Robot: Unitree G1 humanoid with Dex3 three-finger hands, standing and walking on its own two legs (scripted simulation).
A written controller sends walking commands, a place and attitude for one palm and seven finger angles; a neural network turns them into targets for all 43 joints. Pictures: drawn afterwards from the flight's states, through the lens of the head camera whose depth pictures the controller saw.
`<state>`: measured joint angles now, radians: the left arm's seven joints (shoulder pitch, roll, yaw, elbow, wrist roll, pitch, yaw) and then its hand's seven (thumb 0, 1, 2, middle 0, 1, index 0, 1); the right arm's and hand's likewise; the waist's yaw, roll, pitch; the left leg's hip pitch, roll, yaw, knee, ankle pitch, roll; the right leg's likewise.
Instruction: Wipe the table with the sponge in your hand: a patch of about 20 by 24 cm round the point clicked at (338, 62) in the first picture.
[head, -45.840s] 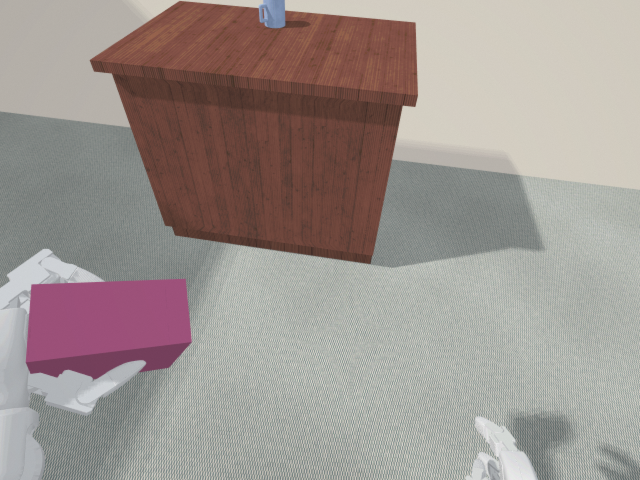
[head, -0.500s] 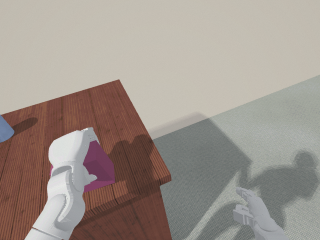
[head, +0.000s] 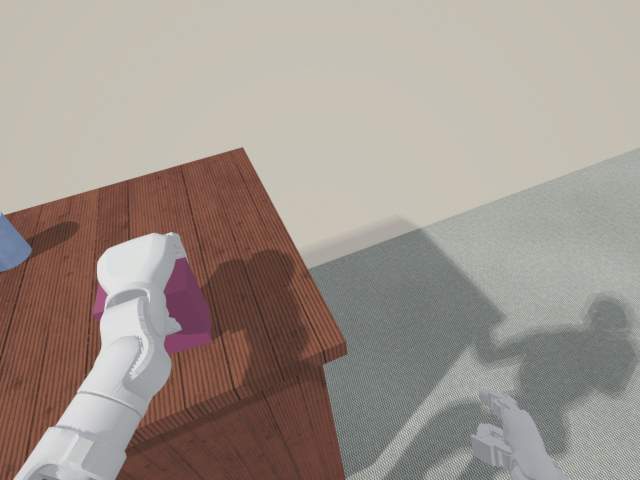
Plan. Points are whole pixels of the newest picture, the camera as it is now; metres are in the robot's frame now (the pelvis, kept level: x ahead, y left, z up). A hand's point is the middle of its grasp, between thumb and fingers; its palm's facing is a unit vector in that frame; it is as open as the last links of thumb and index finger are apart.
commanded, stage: wipe forward along the middle lane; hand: left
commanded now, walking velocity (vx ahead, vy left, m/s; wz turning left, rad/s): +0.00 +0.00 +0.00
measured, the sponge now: (164, 320) +0.31 +0.26 +0.05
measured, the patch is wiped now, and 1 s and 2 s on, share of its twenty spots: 1.00 1.00 1.00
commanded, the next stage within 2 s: slide back across to the first lane in 1.20 s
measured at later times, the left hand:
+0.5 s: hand (152, 267) +0.36 +0.28 +0.11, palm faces -0.01 -0.05 -1.00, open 9.8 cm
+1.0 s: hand (147, 244) +0.41 +0.31 +0.11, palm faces -0.05 -0.04 -1.00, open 9.8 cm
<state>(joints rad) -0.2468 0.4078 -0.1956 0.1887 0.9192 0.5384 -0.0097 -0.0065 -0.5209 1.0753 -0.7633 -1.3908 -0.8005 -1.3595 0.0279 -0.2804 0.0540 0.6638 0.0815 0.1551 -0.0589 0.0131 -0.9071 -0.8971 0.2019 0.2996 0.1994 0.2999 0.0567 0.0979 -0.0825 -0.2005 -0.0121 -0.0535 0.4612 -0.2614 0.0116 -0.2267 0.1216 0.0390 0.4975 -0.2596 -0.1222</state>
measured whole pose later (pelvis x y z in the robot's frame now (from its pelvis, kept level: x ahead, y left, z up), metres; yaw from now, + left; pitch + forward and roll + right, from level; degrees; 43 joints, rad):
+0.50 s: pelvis +0.00 +0.01 +0.00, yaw +1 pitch +3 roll +1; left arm -0.46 0.44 -0.15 0.50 0.93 0.42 0.01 0.00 -0.54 1.09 -0.77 -1.40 -0.80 -1.37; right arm 0.11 -0.30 0.04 0.68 0.09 0.17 -0.07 0.01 -0.91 -0.90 0.20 0.30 0.20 0.30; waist 0.02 0.08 -0.10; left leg -0.28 -0.02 -0.06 0.48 -0.26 0.01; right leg -0.29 0.11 0.03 0.49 -0.25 -0.11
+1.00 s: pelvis +0.01 +0.03 +0.00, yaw +1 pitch +6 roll +0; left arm -0.66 0.46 -0.12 0.77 0.96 0.31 0.03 0.00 -0.54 1.09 -0.78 -1.40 -0.81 -1.38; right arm 0.17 -0.29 0.03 0.69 0.09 0.19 -0.06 0.01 -0.91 -0.90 0.20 0.30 0.20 0.30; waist 0.00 0.07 -0.12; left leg -0.33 -0.03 -0.06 0.48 -0.26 0.01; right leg -0.33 0.10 0.03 0.46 -0.24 -0.08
